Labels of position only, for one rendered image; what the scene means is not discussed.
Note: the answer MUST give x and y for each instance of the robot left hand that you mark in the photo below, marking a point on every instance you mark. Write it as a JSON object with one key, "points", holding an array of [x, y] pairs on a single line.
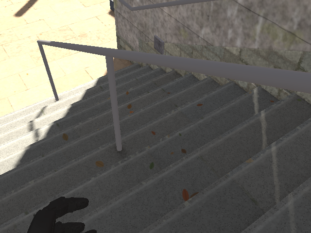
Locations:
{"points": [[45, 220]]}

